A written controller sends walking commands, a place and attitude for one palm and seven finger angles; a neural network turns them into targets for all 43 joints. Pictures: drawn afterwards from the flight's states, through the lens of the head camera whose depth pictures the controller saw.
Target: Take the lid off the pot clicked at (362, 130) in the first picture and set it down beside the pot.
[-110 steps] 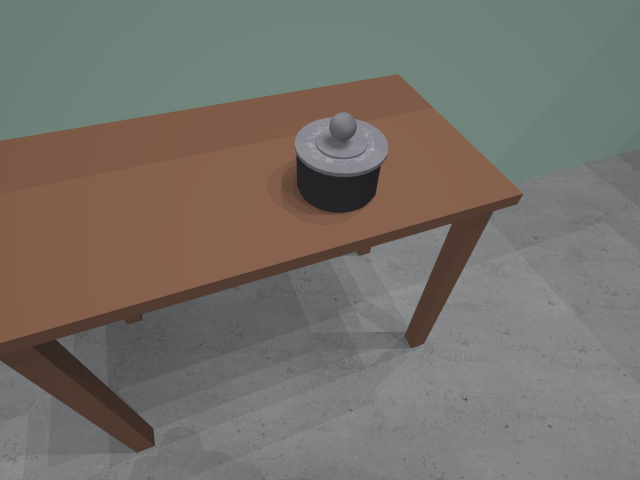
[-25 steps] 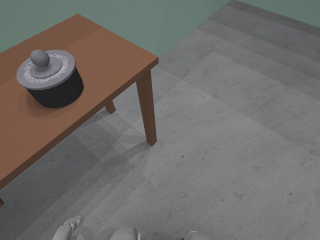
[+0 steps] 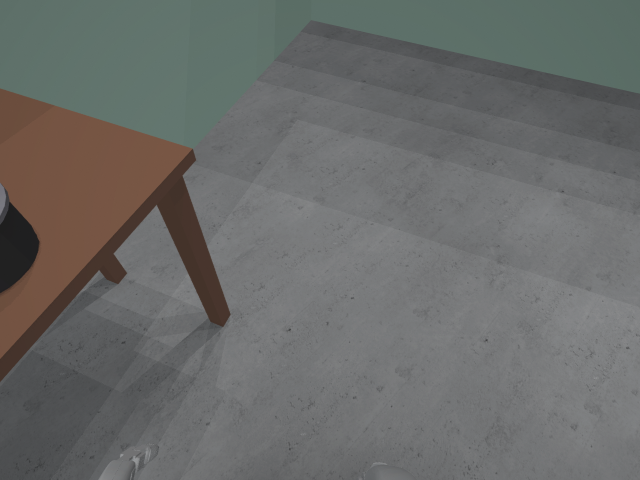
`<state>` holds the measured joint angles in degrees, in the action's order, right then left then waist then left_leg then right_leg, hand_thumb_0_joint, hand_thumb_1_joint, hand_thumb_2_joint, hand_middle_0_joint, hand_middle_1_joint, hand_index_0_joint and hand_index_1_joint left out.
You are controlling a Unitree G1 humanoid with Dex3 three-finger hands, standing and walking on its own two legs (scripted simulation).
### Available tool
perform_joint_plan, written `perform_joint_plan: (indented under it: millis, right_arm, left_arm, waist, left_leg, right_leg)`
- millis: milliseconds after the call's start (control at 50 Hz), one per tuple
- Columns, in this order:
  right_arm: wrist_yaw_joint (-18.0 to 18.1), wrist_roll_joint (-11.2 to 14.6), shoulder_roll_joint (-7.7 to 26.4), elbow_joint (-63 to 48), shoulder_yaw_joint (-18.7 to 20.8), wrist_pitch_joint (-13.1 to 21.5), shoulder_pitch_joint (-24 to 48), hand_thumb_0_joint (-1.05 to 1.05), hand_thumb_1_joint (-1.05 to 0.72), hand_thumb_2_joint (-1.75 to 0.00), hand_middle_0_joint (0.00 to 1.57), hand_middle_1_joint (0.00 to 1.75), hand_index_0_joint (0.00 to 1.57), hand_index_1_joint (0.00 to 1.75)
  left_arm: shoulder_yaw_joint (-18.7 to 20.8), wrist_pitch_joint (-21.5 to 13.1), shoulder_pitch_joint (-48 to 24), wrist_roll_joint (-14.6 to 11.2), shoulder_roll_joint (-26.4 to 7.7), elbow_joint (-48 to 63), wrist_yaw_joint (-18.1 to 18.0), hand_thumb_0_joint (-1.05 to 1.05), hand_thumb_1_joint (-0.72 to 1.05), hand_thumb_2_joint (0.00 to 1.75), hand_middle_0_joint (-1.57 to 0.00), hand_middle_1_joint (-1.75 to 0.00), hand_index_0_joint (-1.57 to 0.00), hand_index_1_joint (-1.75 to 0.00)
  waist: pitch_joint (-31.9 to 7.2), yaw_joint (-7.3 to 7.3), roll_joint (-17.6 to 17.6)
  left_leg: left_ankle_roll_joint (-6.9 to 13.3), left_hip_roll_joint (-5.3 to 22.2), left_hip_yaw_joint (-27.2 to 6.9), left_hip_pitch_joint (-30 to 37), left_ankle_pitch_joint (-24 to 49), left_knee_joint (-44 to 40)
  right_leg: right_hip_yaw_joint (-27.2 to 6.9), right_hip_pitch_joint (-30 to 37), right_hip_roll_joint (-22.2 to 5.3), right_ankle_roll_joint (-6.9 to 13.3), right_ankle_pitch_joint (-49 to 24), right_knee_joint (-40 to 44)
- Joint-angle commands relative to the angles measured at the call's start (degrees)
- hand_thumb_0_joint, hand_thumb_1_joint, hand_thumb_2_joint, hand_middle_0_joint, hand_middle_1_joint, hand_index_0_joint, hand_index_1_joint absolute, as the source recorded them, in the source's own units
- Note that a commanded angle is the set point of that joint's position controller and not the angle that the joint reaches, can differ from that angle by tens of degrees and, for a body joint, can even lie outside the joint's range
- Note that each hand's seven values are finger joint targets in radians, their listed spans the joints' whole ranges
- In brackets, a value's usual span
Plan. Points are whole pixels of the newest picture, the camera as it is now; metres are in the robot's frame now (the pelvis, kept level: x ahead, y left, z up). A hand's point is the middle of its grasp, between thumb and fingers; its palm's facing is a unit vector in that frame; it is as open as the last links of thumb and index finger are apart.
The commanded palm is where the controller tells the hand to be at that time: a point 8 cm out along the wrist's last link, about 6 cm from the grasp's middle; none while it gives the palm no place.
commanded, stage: walk to a spot facing it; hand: left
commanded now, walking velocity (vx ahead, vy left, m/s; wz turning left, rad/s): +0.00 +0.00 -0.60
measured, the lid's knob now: out of the picture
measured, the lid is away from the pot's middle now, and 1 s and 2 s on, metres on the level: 0.00 0.00 0.00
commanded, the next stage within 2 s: turn to face it in 1.10 s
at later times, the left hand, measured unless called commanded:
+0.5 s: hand out of the picture +0.13 +0.16 -0.18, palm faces -0.24 -0.95 -0.18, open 7.4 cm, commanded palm none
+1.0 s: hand (382, 307) +0.42 -0.09 -0.18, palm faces -0.62 -0.76 -0.18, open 7.3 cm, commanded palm none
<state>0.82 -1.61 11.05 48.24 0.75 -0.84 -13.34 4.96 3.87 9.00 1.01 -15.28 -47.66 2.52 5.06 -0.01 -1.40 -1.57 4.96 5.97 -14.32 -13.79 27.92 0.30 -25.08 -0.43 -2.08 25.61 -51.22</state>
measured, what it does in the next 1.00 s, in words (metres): walks ahead, turning right: right foot, then left foot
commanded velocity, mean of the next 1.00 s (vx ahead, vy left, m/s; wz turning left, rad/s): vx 0.23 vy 0.00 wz -0.59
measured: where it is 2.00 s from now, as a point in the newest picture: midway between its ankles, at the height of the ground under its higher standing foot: (409, 431)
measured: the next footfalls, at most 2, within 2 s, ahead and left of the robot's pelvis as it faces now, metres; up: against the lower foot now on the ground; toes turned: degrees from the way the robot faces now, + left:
right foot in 0.10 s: +0.04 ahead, -0.14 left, +0.00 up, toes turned -5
left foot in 0.48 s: +0.11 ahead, +0.07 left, +0.00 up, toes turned -16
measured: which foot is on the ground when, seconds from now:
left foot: down 0.00-0.08, up 0.10-0.46, down 0.48-0.94, up 0.96-1.00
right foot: up 0.00-0.08, down 0.10-0.48, up 0.50-0.92, down 0.94-1.00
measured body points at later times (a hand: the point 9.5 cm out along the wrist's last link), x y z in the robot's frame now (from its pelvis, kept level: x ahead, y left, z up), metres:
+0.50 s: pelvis +0.04 -0.02 -0.01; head +0.08 -0.01 +0.44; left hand +0.14 +0.21 -0.16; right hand +0.07 -0.31 -0.12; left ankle +0.07 +0.08 -0.74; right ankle +0.00 -0.13 -0.73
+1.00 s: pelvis +0.18 -0.15 -0.03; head +0.24 -0.17 +0.41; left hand +0.46 -0.05 -0.16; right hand -0.04 -0.28 -0.16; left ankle +0.11 +0.06 -0.66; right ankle +0.21 -0.28 -0.74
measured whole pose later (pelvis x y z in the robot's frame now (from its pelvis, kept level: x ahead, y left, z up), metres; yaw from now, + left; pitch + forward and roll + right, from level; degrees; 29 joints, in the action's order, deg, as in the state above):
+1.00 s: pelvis +0.18 -0.15 -0.03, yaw -35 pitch +0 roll +0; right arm 0.4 -0.3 9.6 58.9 1.6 0.8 -26.4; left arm 3.8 -1.9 2.7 1.0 -14.2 -48.6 2.7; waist 8.3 -3.4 -2.0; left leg -3.2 9.8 7.9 -12.0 -30.6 66.2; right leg 6.7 -28.1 0.1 4.7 10.5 -39.7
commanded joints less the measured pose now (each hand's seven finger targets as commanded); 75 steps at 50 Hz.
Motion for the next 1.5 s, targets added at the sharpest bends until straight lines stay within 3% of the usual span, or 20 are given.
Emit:
perform_joint_plan:
  millis: [0,40,60,80,180,420,460,480,580,800,880,900,920,940,1020,1080,1260,1300,1340,1480]
  right_arm:
    - [0.3,-0.2,14.2,-2.8,5.2,1.4,-3.0,0.0,-0.9,-0.9,0.2,0.3,0.2,0.3]
    - [0.0,0.4,12.9,-3.2,5.4,1.2,-2.0,0.0,-0.9,-0.9,0.2,0.3,0.2,0.3]
    - [-0.2,0.8,8.4,-5.1,4.5,1.0,-1.3,0.0,-0.9,-0.9,0.2,0.3,0.2,0.3]
    - [0.0,0.5,8.2,-7.0,3.9,0.3,3.4,0.0,-0.9,-0.9,0.2,0.3,0.2,0.3]
    - [0.0,0.6,7.6,-3.4,3.9,-0.4,3.0,0.0,-0.9,-0.9,0.2,0.3,0.2,0.3]
    - [-0.1,0.8,6.8,-2.9,3.7,3.2,-3.4,0.0,-0.9,-0.9,0.2,0.3,0.2,0.3]
    - [0.8,-0.4,16.4,-1.2,5.4,3.7,-13.1,0.0,-0.9,-0.9,0.2,0.3,0.2,0.3]
    - [0.7,0.1,16.7,-1.9,5.1,3.5,-11.6,0.0,-0.9,-0.9,0.2,0.3,0.2,0.3]
    - [0.6,0.6,7.4,-1.2,2.4,5.4,-5.3,0.0,-0.9,-0.9,0.2,0.3,0.2,0.3]
    - [0.7,-0.3,7.4,6.2,2.7,5.8,-17.3,0.0,-0.9,-0.9,0.2,0.3,0.2,0.3]
    - [0.0,0.5,11.0,5.2,3.9,5.6,-13.7,0.0,-0.9,-0.9,0.2,0.3,0.2,0.3]
    - [-0.8,1.5,8.6,4.3,3.5,5.6,-13.9,0.0,-0.9,-0.9,0.2,0.3,0.2,0.3]
    - [-0.2,2.1,4.7,1.5,3.0,5.5,-13.0,0.0,-0.9,-0.9,0.2,0.3,0.2,0.3]
    - [0.2,1.9,6.8,0.7,3.1,5.2,-7.7,0.0,-0.9,-0.9,0.2,0.3,0.2,0.3]
    - [-0.2,0.2,5.2,2.5,3.1,2.9,-7.7,0.0,-0.9,-0.9,0.2,0.3,0.2,0.3]
    - [-0.6,0.3,3.6,2.5,3.1,2.1,-9.6,0.0,-0.9,-0.9,0.2,0.3,0.2,0.3]
    - [-0.5,0.7,3.7,3.0,2.4,4.5,-5.8,0.0,-0.9,-0.9,0.2,0.3,0.2,0.3]
    - [-0.3,-0.3,10.3,4.5,3.5,4.9,-10.9,0.0,-0.9,-0.9,0.2,0.3,0.2,0.3]
    - [0.0,-0.2,9.4,4.2,3.0,3.6,-8.3,0.0,-0.9,-0.9,0.2,0.3,0.2,0.3]
    - [0.4,0.7,7.6,3.8,3.6,2.6,-3.2,0.0,-0.9,-0.9,0.2,0.3,0.2,0.3]
  left_arm:
    - [0.1,-2.5,0.0,-0.4,-2.1,5.2,-0.4,0.0,0.9,0.9,-0.2,-0.3,-0.2,-0.3]
    - [0.9,-3.2,6.1,-0.2,-5.5,3.2,-0.8,0.0,0.9,0.9,-0.2,-0.3,-0.2,-0.3]
    - [2.2,-3.7,8.7,0.4,-12.1,2.3,-1.7,0.0,0.9,0.9,-0.2,-0.3,-0.2,-0.3]
    - [2.7,-3.4,12.1,-0.4,-14.8,2.0,-2.4,0.0,0.9,0.9,-0.2,-0.3,-0.2,-0.3]
    - [1.8,-3.3,3.3,0.2,-9.3,4.2,-3.3,0.0,0.9,0.9,-0.2,-0.3,-0.2,-0.3]
    - [1.8,-4.2,3.4,0.0,-8.4,3.4,-1.9,0.0,0.9,0.9,-0.2,-0.3,-0.2,-0.3]
    - [0.3,-4.5,1.7,-0.4,-1.5,6.1,-0.9,0.0,0.9,0.9,-0.2,-0.3,-0.2,-0.3]
    - [1.0,-5.0,-0.4,0.2,-4.1,7.4,-0.5,0.0,0.9,0.9,-0.2,-0.3,-0.2,-0.3]
    - [0.9,-3.9,2.8,1.0,-1.7,2.2,1.2,0.0,0.9,0.9,-0.2,-0.3,-0.2,-0.3]
    - [-1.3,-4.1,-13.2,0.7,2.5,4.8,1.9,0.0,0.9,0.9,-0.2,-0.3,-0.2,-0.3]
    - [0.3,-5.5,6.8,0.8,-3.1,-1.4,0.8,0.0,0.9,0.9,-0.2,-0.3,-0.2,-0.3]
    - [2.1,-6.1,15.0,0.8,-9.2,-3.7,-0.1,0.0,0.9,0.9,-0.2,-0.3,-0.2,-0.3]
    - [3.3,-6.2,20.5,-0.2,-15.0,-4.5,-1.0,0.0,0.9,0.9,-0.2,-0.3,-0.2,-0.3]
    - [3.7,-5.5,19.8,-1.2,-16.2,-4.3,-1.6,0.0,0.9,0.9,-0.2,-0.3,-0.2,-0.3]
    - [1.2,-6.3,2.7,0.2,-7.2,0.7,-3.0,0.0,0.9,0.9,-0.2,-0.3,-0.2,-0.3]
    - [1.2,-6.5,0.6,0.9,-7.4,0.4,-2.9,0.0,0.9,0.9,-0.2,-0.3,-0.2,-0.3]
    - [0.2,-6.5,5.2,-0.2,-3.9,-1.8,-2.7,0.0,0.9,0.9,-0.2,-0.3,-0.2,-0.3]
    - [-1.1,-6.4,10.2,-0.5,1.4,-3.0,-3.0,0.0,0.9,0.9,-0.2,-0.3,-0.2,-0.3]
    - [-1.4,-6.4,9.4,0.2,0.5,-3.8,-3.6,0.0,0.9,0.9,-0.2,-0.3,-0.2,-0.3]
    - [-0.3,-4.2,7.4,0.2,-0.1,-5.3,-3.6,0.0,0.9,0.9,-0.2,-0.3,-0.2,-0.3]
  waist:
    - [-8.4,-1.18,11.4]
    - [-10.1,1.89,4.9]
    - [-10.3,2.99,-14.1]
    - [-8.8,5.89,-16.6]
    - [-7.5,0.68,-7.6]
    - [-6.0,-2.21,-4.7]
    - [-6.2,-6.45,20.8]
    - [-1.1,-5.56,14.3]
    - [-0.1,0.28,9.3]
    - [0.7,-4.17,9.6]
    - [-11.2,5.94,6.4]
    - [-17.5,9.52,-1.5]
    - [-23.7,9.33,-13.6]
    - [-20.5,9.66,-7.6]
    - [-6.2,-0.29,-2.0]
    - [-6.5,-2.36,-4.0]
    - [-6.4,-2.01,-2.4]
    - [-8.5,-2.61,16.2]
    - [-6.2,-1.72,17.5]
    - [-9.2,0.28,7.0]
  left_leg:
    - [8.1,13.0,-4.9,5.9,23.4,-1.9]
    - [3.1,9.9,-0.4,-1.5,13.9,9.0]
    - [-0.9,2.9,4.7,-16.1,-6.9,20.3]
    - [-1.9,-0.2,-0.7,-21.4,-22.9,29.0]
    - [-2.5,-0.1,-5.3,-16.9,-11.8,31.7]
    - [0.5,-5.0,-4.3,9.7,-5.7,-1.8]
    - [8.3,19.0,-35.3,24.1,-26.7,-18.2]
    - [12.4,24.1,-39.4,15.6,-29.9,-20.7]
    - [7.0,10.7,-10.7,8.6,-0.5,-17.6]
    - [6.9,13.5,4.5,18.6,27.1,-12.1]
    - [3.2,11.8,10.9,10.0,45.6,15.8]
    - [1.0,9.6,11.0,-8.5,25.8,32.6]
    - [-2.1,-0.1,7.1,-25.3,-21.9,53.6]
    - [-0.8,2.7,-1.7,-27.2,-20.3,57.1]
    - [-1.6,6.3,-4.4,-18.1,-9.3,43.0]
    - [-2.3,4.3,-2.3,-12.1,-6.4,31.4]
    - [-0.8,-1.3,-1.2,2.8,6.0,2.6]
    - [7.4,13.3,-21.3,13.2,16.2,-6.4]
    - [13.1,16.4,-30.2,4.5,10.2,-14.0]
    - [11.6,8.2,-19.6,4.2,19.7,-11.6]
  right_leg:
    - [3.9,7.1,1.1,0.6,-3.0,14.4]
    - [1.1,19.6,-0.4,1.9,-15.4,26.8]
    - [-17.6,28.7,-14.4,6.7,-30.3,30.9]
    - [-25.3,25.5,-21.5,12.7,-42.8,31.0]
    - [-18.0,17.6,-11.3,13.0,-35.2,28.8]
    - [-25.0,1.4,-5.2,10.7,-1.2,27.4]
    - [-7.0,-20.3,8.0,3.7,9.2,-0.7]
    - [-5.5,-21.3,1.1,3.0,6.2,-7.4]
    - [-2.6,-17.5,-2.8,0.9,-12.1,-18.8]
    - [6.6,-14.6,-3.0,2.6,-15.1,9.3]
    - [11.5,21.2,3.9,7.1,-16.5,19.6]
    - [-0.6,41.9,-6.0,11.5,-16.0,19.0]
    - [-32.9,51.3,-24.8,19.3,-28.6,25.0]
    - [-33.1,42.9,-24.6,20.9,-22.3,29.9]
    - [-16.9,10.7,-15.6,14.8,-12.0,35.8]
    - [-12.8,3.4,-11.9,13.9,-10.1,36.3]
    - [-9.0,8.4,-7.2,9.1,-19.6,26.7]
    - [0.5,-1.2,1.8,3.9,-3.4,7.4]
    - [-0.4,-2.4,0.4,2.2,8.7,-5.9]
    - [-0.5,-2.5,-2.3,-0.9,-2.1,-6.6]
